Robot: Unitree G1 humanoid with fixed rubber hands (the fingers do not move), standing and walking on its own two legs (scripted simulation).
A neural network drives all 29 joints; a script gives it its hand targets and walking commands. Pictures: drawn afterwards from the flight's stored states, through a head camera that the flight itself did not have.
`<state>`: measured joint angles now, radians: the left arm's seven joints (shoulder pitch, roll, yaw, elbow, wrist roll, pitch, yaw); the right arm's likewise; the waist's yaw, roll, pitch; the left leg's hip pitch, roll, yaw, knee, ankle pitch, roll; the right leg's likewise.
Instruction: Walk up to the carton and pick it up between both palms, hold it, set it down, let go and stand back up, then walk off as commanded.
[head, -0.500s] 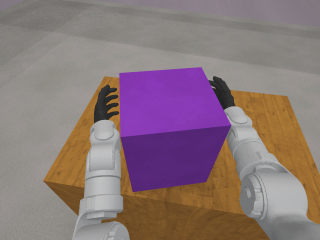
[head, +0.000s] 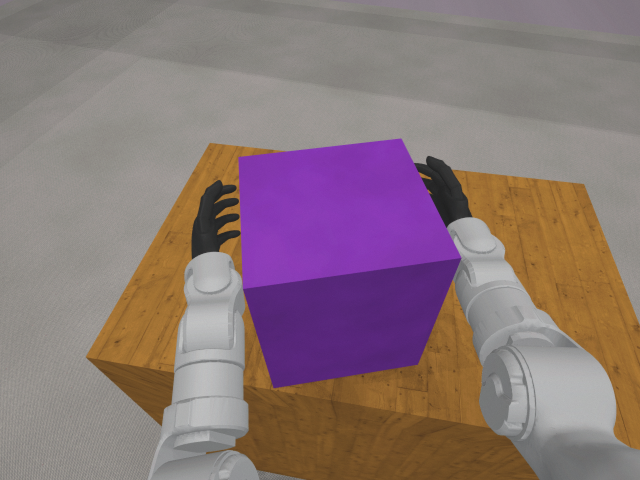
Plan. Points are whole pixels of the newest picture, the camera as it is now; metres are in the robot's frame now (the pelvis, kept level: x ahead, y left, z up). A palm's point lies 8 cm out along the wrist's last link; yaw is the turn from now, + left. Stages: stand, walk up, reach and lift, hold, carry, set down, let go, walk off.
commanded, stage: set down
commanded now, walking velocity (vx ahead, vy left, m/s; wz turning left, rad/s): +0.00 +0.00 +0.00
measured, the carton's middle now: (334, 268) +0.40 +0.04 +0.04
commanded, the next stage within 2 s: none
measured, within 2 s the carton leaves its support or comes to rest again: rests again in 1.04 s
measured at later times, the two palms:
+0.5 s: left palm (213, 249) +0.36 +0.18 +0.11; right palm (452, 220) +0.45 -0.11 +0.10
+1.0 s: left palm (214, 249) +0.36 +0.18 +0.11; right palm (453, 221) +0.45 -0.11 +0.10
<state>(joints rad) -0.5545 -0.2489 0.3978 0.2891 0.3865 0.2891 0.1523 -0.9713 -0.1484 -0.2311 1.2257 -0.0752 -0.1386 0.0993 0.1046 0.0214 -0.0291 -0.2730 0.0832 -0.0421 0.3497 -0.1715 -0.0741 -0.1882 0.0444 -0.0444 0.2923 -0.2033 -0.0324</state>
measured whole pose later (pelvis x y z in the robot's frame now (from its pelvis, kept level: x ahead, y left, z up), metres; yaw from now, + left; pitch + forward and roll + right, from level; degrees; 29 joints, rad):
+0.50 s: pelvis +0.00 +0.00 +0.00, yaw +0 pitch +6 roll -1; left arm -0.57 -0.26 0.42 0.34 0.41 0.22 0.15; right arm -0.96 -0.15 -0.28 1.24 -0.11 -0.18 0.10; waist 0.11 0.02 -0.04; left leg -0.29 0.09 -0.04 0.35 -0.17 -0.07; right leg -0.21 0.05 -0.04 0.29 -0.20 -0.03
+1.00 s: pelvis +0.00 +0.00 +0.00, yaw +0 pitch +7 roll -1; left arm -0.58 -0.26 0.44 0.39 0.43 0.16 0.14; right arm -0.95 -0.15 -0.31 1.24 -0.15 -0.19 0.11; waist 0.12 0.02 -0.04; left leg -0.29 0.09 -0.03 0.35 -0.17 -0.07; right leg -0.21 0.05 -0.04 0.29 -0.20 -0.03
